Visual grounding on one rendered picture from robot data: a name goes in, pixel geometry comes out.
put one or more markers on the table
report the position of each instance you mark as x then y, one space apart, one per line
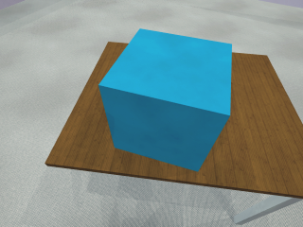
259 150

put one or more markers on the carton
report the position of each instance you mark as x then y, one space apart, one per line
168 97

